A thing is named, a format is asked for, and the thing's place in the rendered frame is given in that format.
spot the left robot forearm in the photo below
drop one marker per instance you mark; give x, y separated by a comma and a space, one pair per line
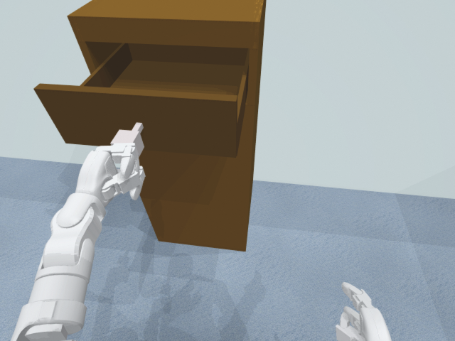
56, 306

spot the drawer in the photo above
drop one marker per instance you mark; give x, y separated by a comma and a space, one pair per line
190, 99

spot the left robot hand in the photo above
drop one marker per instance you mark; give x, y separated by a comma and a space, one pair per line
100, 177

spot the right robot hand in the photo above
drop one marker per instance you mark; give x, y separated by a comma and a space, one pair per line
369, 324

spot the cabinet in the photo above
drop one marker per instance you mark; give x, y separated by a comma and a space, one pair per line
190, 199

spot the handle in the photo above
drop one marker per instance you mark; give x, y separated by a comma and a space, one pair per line
133, 136

